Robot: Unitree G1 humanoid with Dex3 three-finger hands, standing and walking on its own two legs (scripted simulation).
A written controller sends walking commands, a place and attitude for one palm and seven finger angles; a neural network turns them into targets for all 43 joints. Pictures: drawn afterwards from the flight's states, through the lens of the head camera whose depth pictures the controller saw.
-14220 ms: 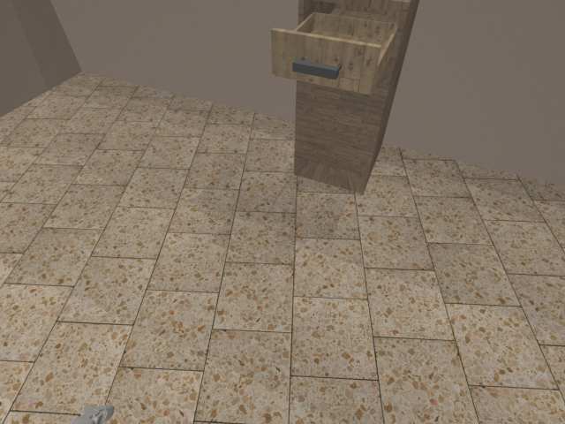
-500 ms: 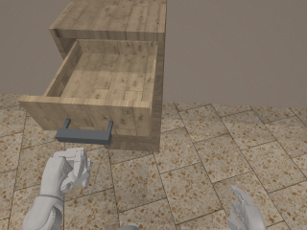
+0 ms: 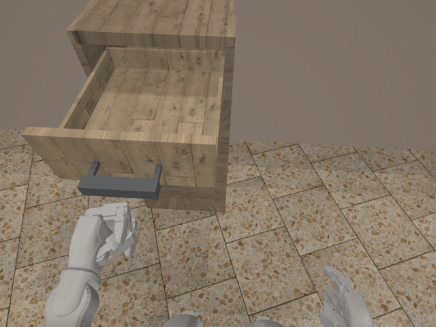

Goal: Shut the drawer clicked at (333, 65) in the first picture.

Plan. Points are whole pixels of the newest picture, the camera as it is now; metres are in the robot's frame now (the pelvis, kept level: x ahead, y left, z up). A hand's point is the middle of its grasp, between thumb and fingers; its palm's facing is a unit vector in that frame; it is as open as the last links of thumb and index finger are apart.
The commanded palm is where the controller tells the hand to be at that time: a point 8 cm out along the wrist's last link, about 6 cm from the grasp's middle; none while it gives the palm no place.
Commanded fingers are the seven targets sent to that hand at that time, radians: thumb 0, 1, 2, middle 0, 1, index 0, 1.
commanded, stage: bring the fist close to the handle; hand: left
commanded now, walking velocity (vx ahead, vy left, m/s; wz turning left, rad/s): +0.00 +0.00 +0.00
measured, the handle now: (123, 177) +0.37 +0.19 +0.06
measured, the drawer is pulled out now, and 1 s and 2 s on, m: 0.29 0.22 0.10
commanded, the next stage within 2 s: push the drawer shut in 0.02 s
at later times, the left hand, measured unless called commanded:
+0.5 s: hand (140, 218) +0.29 +0.15 +0.05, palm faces -0.01 -1.00 -0.06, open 3.1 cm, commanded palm +0.29 +0.21 +0.06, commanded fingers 0.00 0.90 0.90 -1.40 -1.60 -1.40 -1.60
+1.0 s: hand (145, 183) +0.36 +0.15 +0.05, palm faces -0.04 -1.00 -0.05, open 3.0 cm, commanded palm +0.35 +0.21 +0.06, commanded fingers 0.00 0.90 0.90 -1.40 -1.60 -1.40 -1.60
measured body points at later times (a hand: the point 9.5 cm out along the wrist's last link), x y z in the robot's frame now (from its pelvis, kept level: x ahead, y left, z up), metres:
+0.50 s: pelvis +0.00 -0.02 +0.00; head +0.06 -0.03 +0.45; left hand +0.28 +0.20 +0.06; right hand +0.16 -0.26 -0.10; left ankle +0.02 +0.08 -0.68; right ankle +0.01 -0.10 -0.68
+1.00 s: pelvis -0.01 -0.02 +0.00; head +0.06 -0.02 +0.44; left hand +0.36 +0.21 +0.06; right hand +0.11 -0.27 -0.11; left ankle +0.02 +0.08 -0.68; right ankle +0.01 -0.10 -0.68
